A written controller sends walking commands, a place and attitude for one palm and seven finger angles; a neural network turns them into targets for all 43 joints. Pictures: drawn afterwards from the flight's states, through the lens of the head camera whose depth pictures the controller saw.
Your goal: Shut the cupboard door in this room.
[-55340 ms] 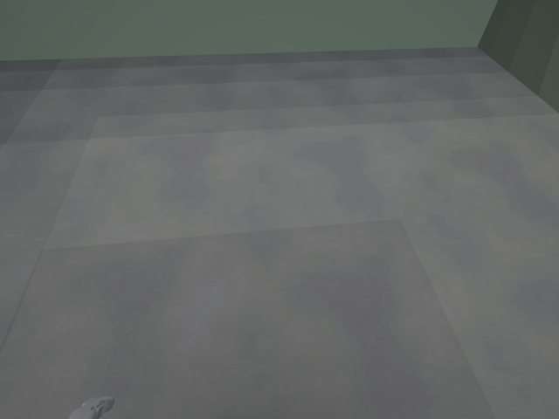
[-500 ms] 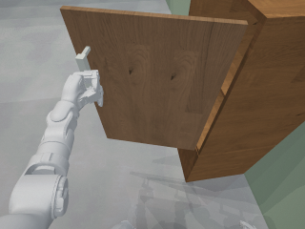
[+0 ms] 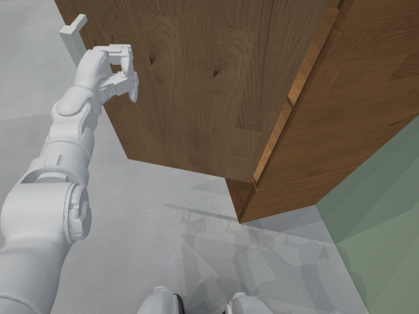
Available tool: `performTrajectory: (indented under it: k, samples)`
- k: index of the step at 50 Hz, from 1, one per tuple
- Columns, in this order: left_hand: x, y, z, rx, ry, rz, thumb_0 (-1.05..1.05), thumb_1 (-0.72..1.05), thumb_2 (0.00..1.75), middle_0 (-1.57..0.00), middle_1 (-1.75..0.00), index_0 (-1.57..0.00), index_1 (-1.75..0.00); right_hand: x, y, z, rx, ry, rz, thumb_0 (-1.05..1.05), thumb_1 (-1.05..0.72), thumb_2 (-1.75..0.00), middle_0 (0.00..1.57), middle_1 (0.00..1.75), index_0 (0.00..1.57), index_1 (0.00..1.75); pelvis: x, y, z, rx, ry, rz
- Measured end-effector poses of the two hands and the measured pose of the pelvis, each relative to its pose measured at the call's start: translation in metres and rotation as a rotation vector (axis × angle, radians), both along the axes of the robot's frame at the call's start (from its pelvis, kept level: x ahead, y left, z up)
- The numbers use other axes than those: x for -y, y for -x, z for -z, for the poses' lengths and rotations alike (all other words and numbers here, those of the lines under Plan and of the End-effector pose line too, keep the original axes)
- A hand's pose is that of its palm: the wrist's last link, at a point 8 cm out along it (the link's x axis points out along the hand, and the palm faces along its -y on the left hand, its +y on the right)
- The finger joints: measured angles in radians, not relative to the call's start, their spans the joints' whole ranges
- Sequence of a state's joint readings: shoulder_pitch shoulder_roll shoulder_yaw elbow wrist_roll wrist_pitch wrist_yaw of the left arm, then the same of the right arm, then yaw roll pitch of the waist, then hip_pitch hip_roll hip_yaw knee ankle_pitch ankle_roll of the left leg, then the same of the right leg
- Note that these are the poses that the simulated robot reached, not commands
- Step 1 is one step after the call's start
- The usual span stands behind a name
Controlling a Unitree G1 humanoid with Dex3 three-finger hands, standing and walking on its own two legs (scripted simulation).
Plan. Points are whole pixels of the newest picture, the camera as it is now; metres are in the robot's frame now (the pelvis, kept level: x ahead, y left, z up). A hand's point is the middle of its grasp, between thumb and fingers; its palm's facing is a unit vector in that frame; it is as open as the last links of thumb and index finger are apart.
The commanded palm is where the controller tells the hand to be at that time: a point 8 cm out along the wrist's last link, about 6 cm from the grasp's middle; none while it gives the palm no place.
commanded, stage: push the door shut along its arc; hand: left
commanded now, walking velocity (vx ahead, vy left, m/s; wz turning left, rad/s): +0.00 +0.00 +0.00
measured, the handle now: (91, 62) +0.57 +0.18 +0.13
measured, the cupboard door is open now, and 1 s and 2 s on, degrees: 64 50 50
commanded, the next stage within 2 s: pull the fist back off the door in 0.70 s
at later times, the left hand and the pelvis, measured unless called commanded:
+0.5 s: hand (140, 67) +0.54 +0.08 +0.13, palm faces -0.38 -0.92 +0.01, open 3.0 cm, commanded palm +0.56 +0.11 +0.13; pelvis +0.02 -0.02 -0.01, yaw +0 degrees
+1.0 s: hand (162, 49) +0.59 +0.04 +0.13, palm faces +0.03 -1.00 +0.07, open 3.1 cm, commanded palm +0.56 +0.08 +0.13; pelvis +0.02 -0.02 -0.02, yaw -1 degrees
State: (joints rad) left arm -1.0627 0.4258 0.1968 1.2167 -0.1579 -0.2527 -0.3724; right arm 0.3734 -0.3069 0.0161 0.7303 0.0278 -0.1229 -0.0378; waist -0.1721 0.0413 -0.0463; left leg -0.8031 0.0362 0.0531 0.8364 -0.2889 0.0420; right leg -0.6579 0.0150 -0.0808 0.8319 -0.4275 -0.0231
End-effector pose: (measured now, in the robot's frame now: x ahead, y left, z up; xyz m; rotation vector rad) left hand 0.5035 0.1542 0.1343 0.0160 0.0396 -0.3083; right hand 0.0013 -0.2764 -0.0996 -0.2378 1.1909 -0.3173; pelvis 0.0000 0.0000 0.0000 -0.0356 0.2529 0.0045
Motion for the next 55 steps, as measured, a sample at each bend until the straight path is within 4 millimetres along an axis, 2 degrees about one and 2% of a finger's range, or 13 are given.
performTrajectory:
  k: [4, 11, 21, 30, 35, 41, 47, 51, 55]
  samples:
    - [0.012, -0.015, -0.001, -0.013, 0.018, 0.018, 0.02, 0.9, 0.9, -1.3, -1.5, -1.3, -1.5, 0.001, 0.012, 0.002, -0.036, -0.005, 0.034, 0.01, -0.91, -0.9, 0.21, 0.3, 0.2, 0.3, 0.002, -0.005, 0.001, -0.019, -0.003, 0.012]
    - [0.011, -0.028, -0.001, -0.027, 0.014, 0.029, 0.0, 0.86, 0.9, -1.3, -1.5, -1.29, -1.5, 0.002, 0.022, 0.003, -0.082, -0.019, 0.072, 0.01, -0.91, -0.9, 0.21, 0.3, 0.2, 0.3, 0.009, -0.014, 0.002, -0.037, -0.007, 0.024]
    - [0.012, -0.033, -0.002, -0.032, 0.003, 0.072, 0.0, 0.87, 0.91, -1.3, -1.5, -1.29, -1.5, 0.014, 0.004, 0.006, -0.095, 0.002, 0.042, 0.01, -0.9, -0.9, 0.21, 0.3, 0.2, 0.3, 0.016, -0.017, 0.005, -0.054, -0.003, 0.006]
    - [0.022, -0.043, -0.001, -0.04, 0.004, 0.09, -0.01, 0.93, 0.96, -1.3, -1.5, -1.3, -1.5, 0.025, -0.015, 0.01, -0.072, 0.044, -0.003, 0.01, -0.9, -0.9, 0.21, 0.3, 0.2, 0.3, 0.017, -0.014, 0.012, -0.08, 0.003, -0.01]
    - [0.031, -0.05, -0.002, -0.029, -0.002, 0.105, 0.0, 0.98, 0.99, -1.3, -1.5, -1.3, -1.5, 0.024, -0.013, 0.014, -0.08, 0.048, -0.003, 0.0, -0.91, -0.9, 0.21, 0.3, 0.2, 0.3, 0.016, -0.012, 0.016, -0.098, 0.004, -0.01]
    - [0.041, -0.058, -0.003, -0.028, -0.018, 0.123, 0.01, 1.03, 1.01, -1.3, -1.5, -1.3, -1.5, 0.019, 0.001, 0.02, -0.115, 0.034, 0.014, 0.0, -0.91, -0.9, 0.21, 0.3, 0.2, 0.3, 0.015, -0.011, 0.02, -0.117, 0.005, -0.008]
    - [0.053, -0.066, 0.002, -0.07, 0.132, -0.207, 0.02, 0.91, 0.96, -1.3, -1.5, -1.3, -1.5, 0.0, 0.019, 0.022, -0.138, -0.052, 0.013, 0.0, -0.91, -0.9, 0.2, 0.3, 0.2, 0.3, 0.015, -0.013, 0.021, -0.144, 0.007, -0.001]
    - [0.063, -0.063, 0.003, 0.012, 0.044, -0.363, 0.01, 0.89, 0.93, -1.3, -1.5, -1.29, -1.5, -0.015, 0.032, 0.024, -0.149, -0.128, 0.013, 0.0, -0.91, -0.9, 0.2, 0.3, 0.2, 0.3, 0.017, -0.016, 0.022, -0.155, 0.0, 0.012]
    - [0.071, -0.055, 0.01, 0.035, -0.064, -0.352, 0.01, 0.9, 0.92, -1.3, -1.5, -1.29, -1.5, -0.026, 0.047, 0.026, -0.175, -0.191, 0.061, 0.0, -0.91, -0.9, 0.2, 0.3, 0.2, 0.3, 0.02, -0.018, 0.018, -0.127, -0.008, 0.025]
